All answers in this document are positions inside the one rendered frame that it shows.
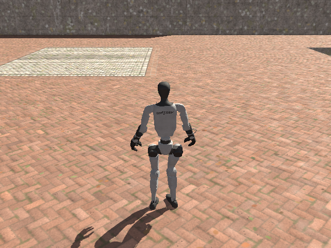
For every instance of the right robot upper arm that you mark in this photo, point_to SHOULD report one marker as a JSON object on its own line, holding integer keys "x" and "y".
{"x": 183, "y": 115}

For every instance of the robot right shin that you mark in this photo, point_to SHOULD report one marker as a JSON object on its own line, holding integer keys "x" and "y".
{"x": 172, "y": 182}

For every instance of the left robot upper arm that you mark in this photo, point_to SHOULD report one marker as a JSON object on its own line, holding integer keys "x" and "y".
{"x": 145, "y": 117}

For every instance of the robot left hand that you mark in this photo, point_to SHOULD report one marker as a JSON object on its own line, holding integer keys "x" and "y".
{"x": 132, "y": 144}

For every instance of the robot right hand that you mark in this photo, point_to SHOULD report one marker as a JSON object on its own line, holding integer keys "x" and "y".
{"x": 188, "y": 139}

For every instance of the robot head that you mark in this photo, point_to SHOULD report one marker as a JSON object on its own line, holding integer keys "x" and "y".
{"x": 164, "y": 90}

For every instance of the right robot forearm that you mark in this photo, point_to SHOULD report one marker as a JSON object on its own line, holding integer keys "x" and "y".
{"x": 190, "y": 132}

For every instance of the left robot forearm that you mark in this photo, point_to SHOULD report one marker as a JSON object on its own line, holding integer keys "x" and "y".
{"x": 137, "y": 135}

